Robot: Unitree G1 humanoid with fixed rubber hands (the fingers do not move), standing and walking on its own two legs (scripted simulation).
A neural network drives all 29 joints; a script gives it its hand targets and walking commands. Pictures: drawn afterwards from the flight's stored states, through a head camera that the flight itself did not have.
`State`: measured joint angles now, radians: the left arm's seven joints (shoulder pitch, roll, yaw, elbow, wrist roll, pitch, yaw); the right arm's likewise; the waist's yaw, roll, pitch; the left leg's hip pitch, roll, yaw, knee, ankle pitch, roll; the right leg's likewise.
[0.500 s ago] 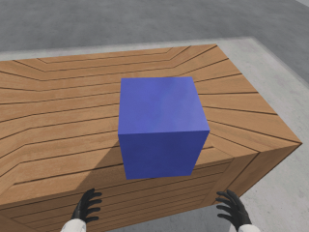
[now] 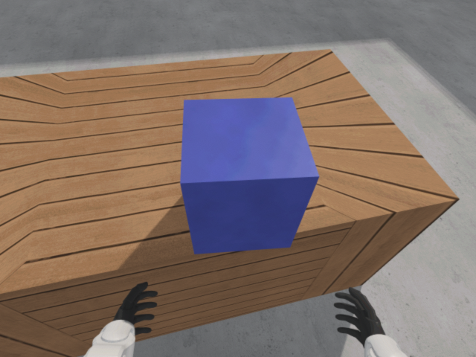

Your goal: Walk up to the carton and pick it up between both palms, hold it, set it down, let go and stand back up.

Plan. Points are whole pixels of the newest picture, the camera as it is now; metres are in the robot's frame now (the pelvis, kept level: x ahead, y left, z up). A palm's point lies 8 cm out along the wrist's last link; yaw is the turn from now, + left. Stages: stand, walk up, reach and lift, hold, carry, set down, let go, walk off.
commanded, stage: set down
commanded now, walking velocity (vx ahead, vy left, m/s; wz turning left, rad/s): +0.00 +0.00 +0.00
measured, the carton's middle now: (241, 179) +0.43 +0.03 +0.01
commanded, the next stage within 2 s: let go in 0.44 s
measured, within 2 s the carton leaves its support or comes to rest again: neither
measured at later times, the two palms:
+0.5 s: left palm (115, 331) +0.16 +0.24 -0.11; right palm (348, 343) +0.16 -0.18 -0.11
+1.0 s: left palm (114, 307) +0.19 +0.24 -0.08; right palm (370, 327) +0.19 -0.22 -0.08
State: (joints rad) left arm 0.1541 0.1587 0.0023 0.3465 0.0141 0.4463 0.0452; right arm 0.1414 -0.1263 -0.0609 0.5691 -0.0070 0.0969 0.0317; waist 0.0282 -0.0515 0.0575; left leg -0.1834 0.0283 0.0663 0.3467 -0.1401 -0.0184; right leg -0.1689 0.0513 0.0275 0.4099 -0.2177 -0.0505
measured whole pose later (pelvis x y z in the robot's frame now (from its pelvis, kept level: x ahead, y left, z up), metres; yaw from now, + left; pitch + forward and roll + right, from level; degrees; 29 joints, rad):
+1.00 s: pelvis +0.03 +0.02 +0.00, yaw -1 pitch +1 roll +0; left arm 0.21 0.21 -0.02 0.39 0.01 0.23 0.02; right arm 0.11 -0.19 -0.05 0.86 0.00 -0.24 0.03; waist 0.03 -0.04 -0.01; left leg -0.22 0.03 0.10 0.44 -0.24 0.01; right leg -0.18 0.05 0.05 0.42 -0.26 -0.03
